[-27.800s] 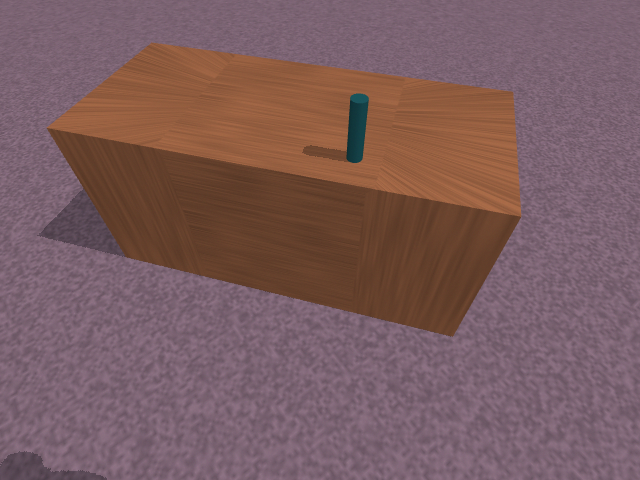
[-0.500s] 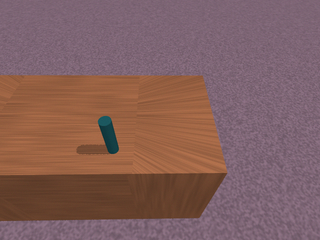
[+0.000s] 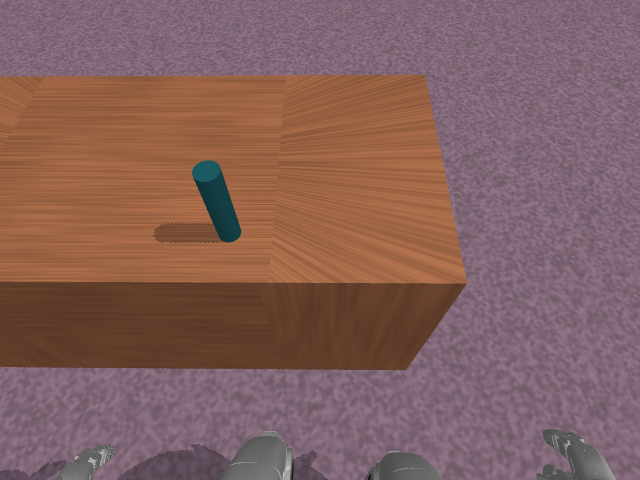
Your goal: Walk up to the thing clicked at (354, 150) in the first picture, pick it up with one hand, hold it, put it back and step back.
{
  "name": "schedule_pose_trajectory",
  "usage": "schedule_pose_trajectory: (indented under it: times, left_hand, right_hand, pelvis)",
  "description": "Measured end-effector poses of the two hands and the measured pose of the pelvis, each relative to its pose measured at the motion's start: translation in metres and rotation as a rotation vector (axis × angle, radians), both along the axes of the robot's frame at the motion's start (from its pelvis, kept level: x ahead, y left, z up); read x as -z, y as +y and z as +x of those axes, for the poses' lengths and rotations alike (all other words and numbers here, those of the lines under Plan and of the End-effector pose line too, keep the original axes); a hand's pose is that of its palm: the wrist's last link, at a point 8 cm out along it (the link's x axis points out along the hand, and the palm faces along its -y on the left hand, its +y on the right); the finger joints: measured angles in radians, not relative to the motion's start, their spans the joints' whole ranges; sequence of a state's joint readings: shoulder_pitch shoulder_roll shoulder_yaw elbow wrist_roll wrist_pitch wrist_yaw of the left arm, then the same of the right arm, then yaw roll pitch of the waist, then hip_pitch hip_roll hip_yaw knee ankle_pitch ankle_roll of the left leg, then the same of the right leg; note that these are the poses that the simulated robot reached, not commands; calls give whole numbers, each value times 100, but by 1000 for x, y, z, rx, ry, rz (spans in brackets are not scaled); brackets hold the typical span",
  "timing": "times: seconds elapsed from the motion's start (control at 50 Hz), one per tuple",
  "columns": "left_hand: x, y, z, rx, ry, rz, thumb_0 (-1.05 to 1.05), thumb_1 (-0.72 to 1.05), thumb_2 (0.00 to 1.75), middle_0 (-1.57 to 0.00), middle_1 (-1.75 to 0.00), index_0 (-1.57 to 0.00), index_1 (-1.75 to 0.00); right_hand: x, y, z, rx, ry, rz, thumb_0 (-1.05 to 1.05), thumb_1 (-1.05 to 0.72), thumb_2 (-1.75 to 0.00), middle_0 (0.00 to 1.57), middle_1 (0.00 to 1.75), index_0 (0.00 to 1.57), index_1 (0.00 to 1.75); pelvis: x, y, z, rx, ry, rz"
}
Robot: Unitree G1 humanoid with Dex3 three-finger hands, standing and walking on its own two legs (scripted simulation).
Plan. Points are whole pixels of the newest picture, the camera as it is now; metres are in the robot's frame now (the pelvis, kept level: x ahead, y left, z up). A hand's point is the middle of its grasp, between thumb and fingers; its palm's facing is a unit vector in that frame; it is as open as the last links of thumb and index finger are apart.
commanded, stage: step back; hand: left
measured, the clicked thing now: (219, 205) +0.52 +0.17 -0.07
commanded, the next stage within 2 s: none
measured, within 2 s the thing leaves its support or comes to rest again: neither
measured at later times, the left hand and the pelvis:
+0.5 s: hand out of the picture +0.03 +0.32 -0.15, palm faces -0.06 -0.93 -0.36, open 7.4 cm; pelvis -0.08 +0.06 +0.01, yaw -2 degrees
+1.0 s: hand out of the picture -0.07 +0.32 -0.13, palm faces -0.01 -0.92 -0.39, open 7.4 cm; pelvis -0.21 +0.06 +0.00, yaw +1 degrees
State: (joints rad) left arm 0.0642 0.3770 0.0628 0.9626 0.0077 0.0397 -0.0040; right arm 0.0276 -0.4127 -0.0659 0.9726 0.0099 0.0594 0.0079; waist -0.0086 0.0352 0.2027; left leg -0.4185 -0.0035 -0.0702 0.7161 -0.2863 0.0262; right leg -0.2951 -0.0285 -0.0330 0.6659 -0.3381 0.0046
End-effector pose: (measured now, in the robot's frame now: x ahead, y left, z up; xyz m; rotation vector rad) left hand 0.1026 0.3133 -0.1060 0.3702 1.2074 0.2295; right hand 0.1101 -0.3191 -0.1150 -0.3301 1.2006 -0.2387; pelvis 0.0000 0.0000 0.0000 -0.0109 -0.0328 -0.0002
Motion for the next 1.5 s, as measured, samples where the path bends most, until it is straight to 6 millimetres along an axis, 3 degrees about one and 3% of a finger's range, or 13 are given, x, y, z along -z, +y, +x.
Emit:
schedule_pose_trajectory:
  times: [0.1,0.24,0.38,0.5,0.68,0.84,0.98,1.06,1.14,1.28,1.38,1.5]
  left_hand:
    - [-1,7,-14,14,-13,-6,1,91,90,-20,-30,-20,-30]
    - [16,38,-12,13,-89,-30,1,90,90,-20,-30,-20,-30]
    - [10,45,-37,7,-56,-52,1,91,90,-20,-29,-20,-30]
    - [6,47,-72,46,-6,-36,1,91,90,-20,-30,-20,-30]
    - [-6,32,-118,80,-20,3,1,91,90,-20,-29,-20,-30]
    - [-29,31,-150,61,-74,15,1,91,89,-20,-30,-20,-30]
    - [-20,46,-172,64,-162,2,1,90,90,-20,-30,-20,-30]
    - [0,61,-200,41,-163,-33,1,91,90,-20,-30,-20,-30]
    - [3,64,-238,10,-104,-61,1,91,90,-20,-30,-20,-30]
    - [5,71,-314,-7,-7,-55,1,91,90,-20,-30,-20,-30]
    - [11,65,-361,30,68,-24,1,91,90,-20,-29,-20,-30]
    - [2,40,-410,50,49,-10,1,91,90,-20,-29,-20,-30]
  right_hand:
    - [-5,9,-20,-9,6,-8,1,-90,-90,20,30,20,30]
    - [-7,39,-70,-32,78,-59,1,-90,-90,20,30,20,30]
    - [-26,64,-113,-16,113,-56,1,-90,-90,21,30,20,30]
    - [-23,66,-118,10,19,-51,1,-90,-90,21,30,20,30]
    - [3,53,-143,37,-63,17,1,-90,-90,20,30,20,30]
    - [-7,52,-187,9,-21,21,1,-90,-90,20,30,20,30]
    - [-4,61,-235,-40,37,-35,1,-90,-90,20,30,20,30]
    - [-9,79,-264,-54,30,-51,1,-90,-90,20,30,20,30]
    - [-27,88,-291,-57,21,-54,1,-90,-90,21,30,20,30]
    - [-46,82,-307,-58,-53,-82,1,-90,-90,21,30,20,30]
    - [-39,68,-325,-54,-133,-79,1,-90,-90,21,30,20,30]
    - [-13,43,-375,-9,-150,-39,1,-90,-90,21,30,20,30]
  pelvis:
    - [-2,13,-13,-4,8,28]
    - [8,41,-37,-27,14,29]
    - [-11,52,-60,-12,28,-9]
    - [-10,57,-82,35,15,1]
    - [1,45,-124,60,-21,-10]
    - [-14,45,-160,56,14,50]
    - [-3,61,-205,-6,13,19]
    - [4,71,-235,-1,-25,47]
    - [-8,75,-255,-11,-20,-12]
    - [-15,71,-296,40,15,-14]
    - [-5,61,-335,89,4,4]
    - [5,46,-384,82,-26,-21]
